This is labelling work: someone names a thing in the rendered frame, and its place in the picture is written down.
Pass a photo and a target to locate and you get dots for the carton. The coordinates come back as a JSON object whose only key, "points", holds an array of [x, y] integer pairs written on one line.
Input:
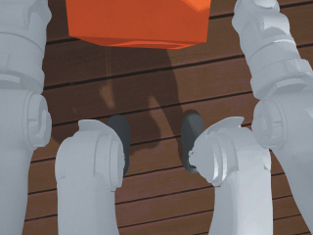
{"points": [[158, 24]]}

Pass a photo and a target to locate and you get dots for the robot right upper arm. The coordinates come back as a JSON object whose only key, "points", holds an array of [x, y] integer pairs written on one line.
{"points": [[283, 123]]}

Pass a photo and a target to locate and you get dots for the robot left upper arm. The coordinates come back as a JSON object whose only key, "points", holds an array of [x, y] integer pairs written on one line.
{"points": [[25, 125]]}

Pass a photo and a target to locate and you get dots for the right robot foot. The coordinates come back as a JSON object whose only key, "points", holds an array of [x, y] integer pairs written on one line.
{"points": [[192, 127]]}

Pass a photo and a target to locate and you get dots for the left robot forearm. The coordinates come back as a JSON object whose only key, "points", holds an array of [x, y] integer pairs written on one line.
{"points": [[23, 37]]}

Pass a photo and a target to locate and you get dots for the robot left shin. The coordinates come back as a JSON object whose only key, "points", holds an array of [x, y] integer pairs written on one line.
{"points": [[84, 125]]}

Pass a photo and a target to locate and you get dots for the right robot forearm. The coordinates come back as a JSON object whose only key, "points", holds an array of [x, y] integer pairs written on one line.
{"points": [[271, 54]]}

